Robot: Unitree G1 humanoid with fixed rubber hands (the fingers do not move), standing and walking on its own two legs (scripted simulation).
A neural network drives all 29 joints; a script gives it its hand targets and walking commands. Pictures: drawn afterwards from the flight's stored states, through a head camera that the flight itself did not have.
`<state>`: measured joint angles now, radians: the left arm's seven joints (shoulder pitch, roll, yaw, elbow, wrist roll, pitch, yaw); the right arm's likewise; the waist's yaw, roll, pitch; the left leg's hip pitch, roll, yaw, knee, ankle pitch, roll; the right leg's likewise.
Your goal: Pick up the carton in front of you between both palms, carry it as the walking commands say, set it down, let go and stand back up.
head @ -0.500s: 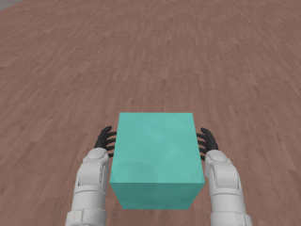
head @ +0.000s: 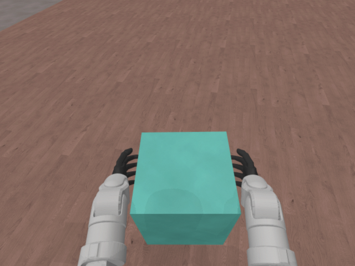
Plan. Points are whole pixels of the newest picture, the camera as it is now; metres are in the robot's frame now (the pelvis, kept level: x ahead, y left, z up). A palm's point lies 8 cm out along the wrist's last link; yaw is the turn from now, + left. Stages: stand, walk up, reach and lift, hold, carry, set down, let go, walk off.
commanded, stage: set down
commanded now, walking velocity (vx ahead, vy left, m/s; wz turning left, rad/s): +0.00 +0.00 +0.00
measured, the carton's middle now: (184, 191) +0.30 +0.00 -0.04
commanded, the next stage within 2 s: none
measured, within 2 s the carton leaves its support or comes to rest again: neither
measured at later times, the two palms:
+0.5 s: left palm (130, 185) +0.34 +0.16 -0.08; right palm (232, 182) +0.36 -0.14 -0.09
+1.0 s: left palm (147, 193) +0.40 +0.14 -0.24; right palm (228, 192) +0.41 -0.16 -0.25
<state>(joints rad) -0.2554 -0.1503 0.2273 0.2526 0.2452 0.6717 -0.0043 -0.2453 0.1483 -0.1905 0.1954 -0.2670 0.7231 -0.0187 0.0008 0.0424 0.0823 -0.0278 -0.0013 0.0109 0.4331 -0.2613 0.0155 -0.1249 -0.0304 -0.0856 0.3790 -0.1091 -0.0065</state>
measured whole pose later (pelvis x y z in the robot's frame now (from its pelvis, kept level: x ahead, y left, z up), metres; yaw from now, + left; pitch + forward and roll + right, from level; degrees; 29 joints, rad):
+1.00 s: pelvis -0.04 +0.00 -0.17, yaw +4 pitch +40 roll +2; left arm -0.83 -0.14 0.50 0.59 0.24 0.26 0.06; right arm -0.84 0.03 -0.47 0.61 -0.28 0.29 0.03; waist -0.03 0.05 -0.16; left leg -1.58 -0.07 0.00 1.40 -0.53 0.01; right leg -1.68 -0.01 0.02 1.34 -0.37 0.00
